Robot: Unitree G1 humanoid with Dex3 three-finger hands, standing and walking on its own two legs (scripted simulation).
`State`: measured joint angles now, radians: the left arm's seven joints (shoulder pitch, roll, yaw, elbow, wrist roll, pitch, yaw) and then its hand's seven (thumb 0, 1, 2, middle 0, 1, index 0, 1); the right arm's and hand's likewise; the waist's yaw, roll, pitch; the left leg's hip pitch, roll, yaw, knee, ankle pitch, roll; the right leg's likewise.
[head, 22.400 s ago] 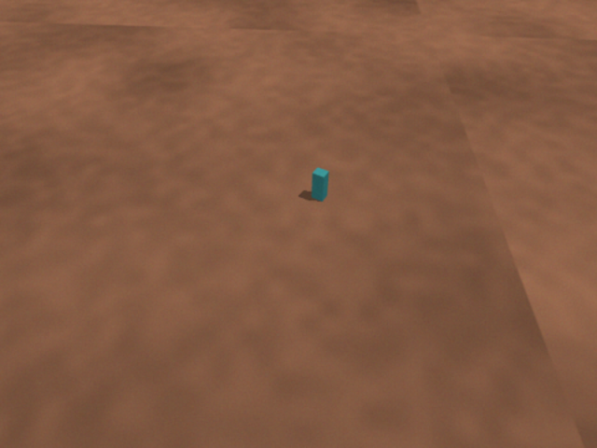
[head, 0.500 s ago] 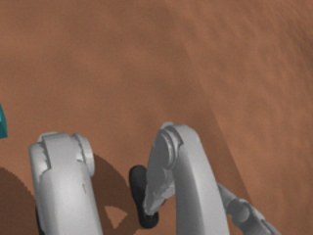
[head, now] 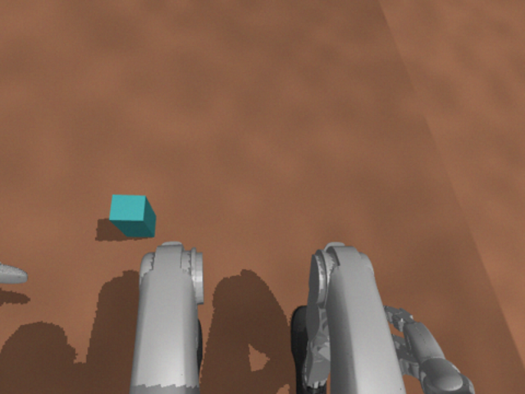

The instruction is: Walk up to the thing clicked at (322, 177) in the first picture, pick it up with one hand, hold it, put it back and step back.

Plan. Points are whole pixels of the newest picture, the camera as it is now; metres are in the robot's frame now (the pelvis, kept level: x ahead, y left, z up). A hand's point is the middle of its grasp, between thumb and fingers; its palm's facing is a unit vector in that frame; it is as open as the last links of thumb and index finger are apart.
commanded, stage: home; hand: left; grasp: from the side
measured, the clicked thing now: (135, 218) +0.41 +0.26 -0.30
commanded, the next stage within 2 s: none
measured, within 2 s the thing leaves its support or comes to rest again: neither
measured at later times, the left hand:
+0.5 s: hand out of the picture +0.25 +0.26 +0.13, palm faces +0.25 -0.87 -0.43, open 17.1 cm
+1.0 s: hand out of the picture +0.24 +0.19 +0.30, palm faces +0.23 -0.93 -0.30, open 17.4 cm
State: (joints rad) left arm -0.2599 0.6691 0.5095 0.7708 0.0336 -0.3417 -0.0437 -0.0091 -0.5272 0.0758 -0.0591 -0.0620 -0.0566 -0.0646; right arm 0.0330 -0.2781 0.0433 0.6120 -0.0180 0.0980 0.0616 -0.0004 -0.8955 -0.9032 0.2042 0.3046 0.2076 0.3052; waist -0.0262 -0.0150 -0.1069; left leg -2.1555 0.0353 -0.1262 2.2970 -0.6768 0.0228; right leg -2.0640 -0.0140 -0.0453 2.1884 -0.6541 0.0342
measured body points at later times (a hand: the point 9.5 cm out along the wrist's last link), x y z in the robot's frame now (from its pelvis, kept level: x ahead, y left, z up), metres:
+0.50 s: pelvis +0.05 -0.02 +0.22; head +0.16 +0.01 +0.66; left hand +0.23 +0.31 +0.16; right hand +0.27 -0.25 +0.13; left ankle +0.09 +0.12 -0.34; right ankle +0.11 -0.15 -0.34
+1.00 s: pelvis +0.09 +0.00 +0.34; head +0.10 +0.00 +0.79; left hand +0.23 +0.24 +0.32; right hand +0.28 -0.22 +0.27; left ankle +0.08 +0.12 -0.34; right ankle +0.11 -0.15 -0.34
